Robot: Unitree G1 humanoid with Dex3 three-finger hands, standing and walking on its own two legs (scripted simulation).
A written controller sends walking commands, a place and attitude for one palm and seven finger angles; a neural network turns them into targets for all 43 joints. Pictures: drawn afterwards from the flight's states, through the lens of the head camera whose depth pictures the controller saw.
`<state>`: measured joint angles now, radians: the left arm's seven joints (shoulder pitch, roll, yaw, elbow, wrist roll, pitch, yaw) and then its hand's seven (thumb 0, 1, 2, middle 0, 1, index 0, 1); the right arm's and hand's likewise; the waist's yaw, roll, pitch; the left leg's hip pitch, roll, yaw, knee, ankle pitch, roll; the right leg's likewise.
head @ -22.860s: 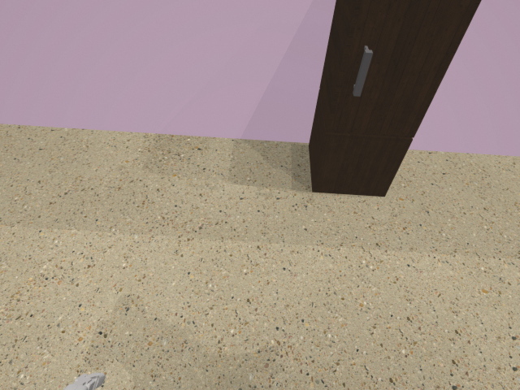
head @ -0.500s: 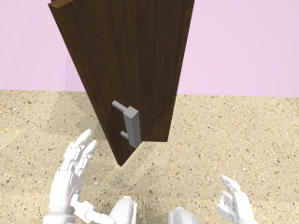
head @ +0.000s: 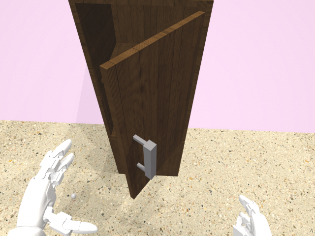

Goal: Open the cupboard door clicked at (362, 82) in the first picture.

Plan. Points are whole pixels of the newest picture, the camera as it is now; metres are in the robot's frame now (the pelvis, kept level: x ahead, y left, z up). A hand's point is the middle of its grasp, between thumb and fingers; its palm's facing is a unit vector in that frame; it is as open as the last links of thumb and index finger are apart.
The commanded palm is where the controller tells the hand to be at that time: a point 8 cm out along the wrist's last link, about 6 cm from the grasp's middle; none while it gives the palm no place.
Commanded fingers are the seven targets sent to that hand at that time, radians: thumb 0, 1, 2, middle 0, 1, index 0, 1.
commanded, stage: draw the hand back to the body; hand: left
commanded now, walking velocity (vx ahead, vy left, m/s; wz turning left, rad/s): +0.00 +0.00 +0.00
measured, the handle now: (144, 157) +0.34 +0.07 +0.00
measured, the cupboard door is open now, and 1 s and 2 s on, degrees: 55 55 55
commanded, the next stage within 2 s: step back with the hand held close in 0.98 s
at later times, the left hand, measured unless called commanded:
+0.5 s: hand (13, 159) +0.21 +0.27 +0.19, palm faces +0.37 -0.84 -0.39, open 10.3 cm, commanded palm +0.16 +0.31 +0.21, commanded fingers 0.00 0.76 0.84 -0.19 -0.30 -0.19 -0.30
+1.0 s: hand (5, 155) +0.20 +0.26 +0.21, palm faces +0.44 -0.81 -0.38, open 7.5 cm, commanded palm +0.15 +0.30 +0.23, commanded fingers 0.00 0.90 0.90 -0.20 -0.30 -0.20 -0.30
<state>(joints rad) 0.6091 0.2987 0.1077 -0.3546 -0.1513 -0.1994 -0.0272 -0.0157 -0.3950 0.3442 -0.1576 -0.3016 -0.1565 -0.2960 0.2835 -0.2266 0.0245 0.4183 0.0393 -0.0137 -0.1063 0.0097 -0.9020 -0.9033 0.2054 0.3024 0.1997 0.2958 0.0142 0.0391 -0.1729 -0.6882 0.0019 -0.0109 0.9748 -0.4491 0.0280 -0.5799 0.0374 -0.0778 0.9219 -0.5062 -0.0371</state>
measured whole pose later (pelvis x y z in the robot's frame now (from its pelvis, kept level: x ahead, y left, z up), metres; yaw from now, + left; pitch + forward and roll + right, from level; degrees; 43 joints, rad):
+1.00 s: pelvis +0.01 +0.00 +0.06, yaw -1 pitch -4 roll -1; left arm 0.49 0.34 0.33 -0.41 -0.07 -0.08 0.12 0.01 0.88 0.89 -0.21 -0.30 -0.21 -0.30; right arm 0.21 -0.23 0.03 0.63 0.01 -0.10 -0.08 0.01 -0.90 -0.90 0.21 0.30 0.20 0.30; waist 0.06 0.05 0.00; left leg -0.15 -0.02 0.03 0.44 -0.22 0.04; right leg -0.06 0.02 -0.03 0.39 -0.27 -0.02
